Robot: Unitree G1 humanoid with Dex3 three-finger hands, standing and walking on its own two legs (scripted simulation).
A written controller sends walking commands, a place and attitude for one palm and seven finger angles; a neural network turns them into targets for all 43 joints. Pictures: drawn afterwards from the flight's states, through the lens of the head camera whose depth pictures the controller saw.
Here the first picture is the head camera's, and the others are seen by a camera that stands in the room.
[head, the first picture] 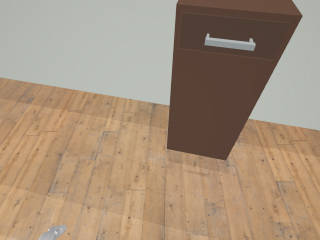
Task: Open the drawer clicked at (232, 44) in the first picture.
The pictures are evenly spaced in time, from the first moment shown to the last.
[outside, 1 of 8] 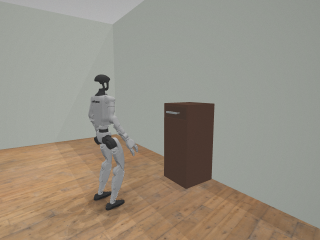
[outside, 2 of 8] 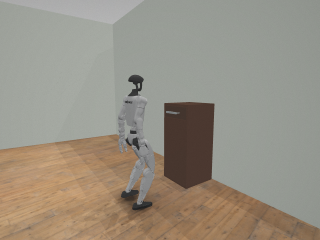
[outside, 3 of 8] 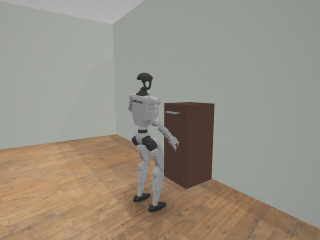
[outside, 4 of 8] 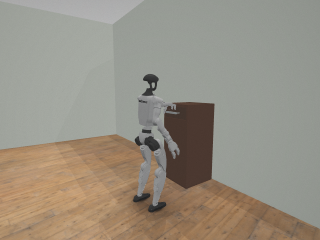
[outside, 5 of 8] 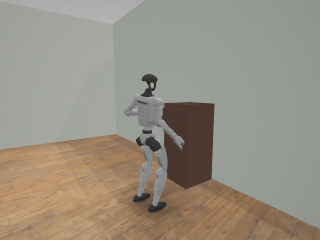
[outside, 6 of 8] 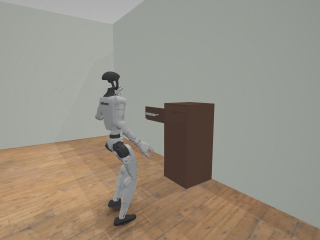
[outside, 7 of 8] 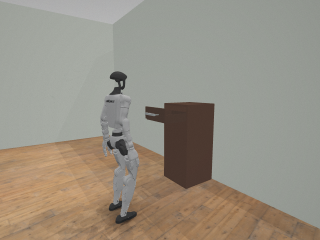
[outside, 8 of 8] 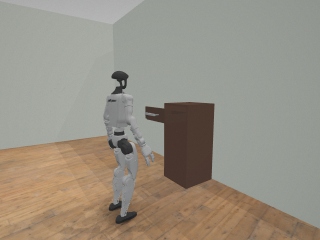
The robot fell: no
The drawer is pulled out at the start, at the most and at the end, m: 0.00 0.30 0.30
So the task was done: yes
